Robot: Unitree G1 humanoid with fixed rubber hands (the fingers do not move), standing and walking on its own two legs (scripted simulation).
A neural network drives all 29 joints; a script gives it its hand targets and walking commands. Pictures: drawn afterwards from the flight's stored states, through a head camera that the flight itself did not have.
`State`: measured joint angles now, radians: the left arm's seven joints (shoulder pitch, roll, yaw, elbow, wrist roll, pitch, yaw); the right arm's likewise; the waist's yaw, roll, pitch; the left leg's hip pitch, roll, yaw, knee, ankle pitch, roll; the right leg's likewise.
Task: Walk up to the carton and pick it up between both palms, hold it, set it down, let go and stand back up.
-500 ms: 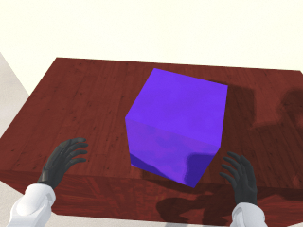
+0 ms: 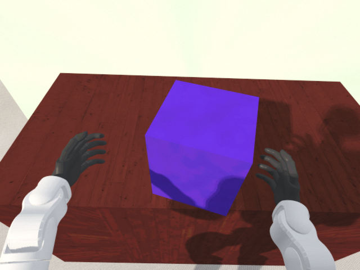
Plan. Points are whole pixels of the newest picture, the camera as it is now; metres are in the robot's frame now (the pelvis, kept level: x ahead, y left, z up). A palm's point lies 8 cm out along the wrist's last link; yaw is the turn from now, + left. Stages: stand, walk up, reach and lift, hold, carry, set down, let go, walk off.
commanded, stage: reach and lift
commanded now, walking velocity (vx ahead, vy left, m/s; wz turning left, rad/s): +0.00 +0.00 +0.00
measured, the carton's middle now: (201, 149) +0.39 -0.06 +0.03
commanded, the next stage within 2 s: none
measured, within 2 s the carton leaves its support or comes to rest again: neither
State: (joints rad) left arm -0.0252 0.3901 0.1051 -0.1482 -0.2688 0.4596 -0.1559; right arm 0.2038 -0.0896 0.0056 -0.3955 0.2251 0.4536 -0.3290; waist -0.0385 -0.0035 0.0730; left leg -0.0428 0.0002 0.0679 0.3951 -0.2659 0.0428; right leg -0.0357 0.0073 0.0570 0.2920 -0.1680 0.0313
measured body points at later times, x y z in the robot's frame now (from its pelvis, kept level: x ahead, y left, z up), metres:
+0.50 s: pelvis -0.01 +0.00 +0.00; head -0.01 +0.02 +0.45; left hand +0.38 +0.18 +0.16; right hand +0.30 -0.22 +0.15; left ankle -0.02 +0.08 -0.75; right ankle +0.00 -0.15 -0.75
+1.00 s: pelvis -0.01 +0.00 +0.00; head -0.01 +0.02 +0.45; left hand +0.44 +0.15 +0.21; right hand +0.34 -0.23 +0.19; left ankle -0.02 +0.08 -0.75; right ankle +0.00 -0.15 -0.75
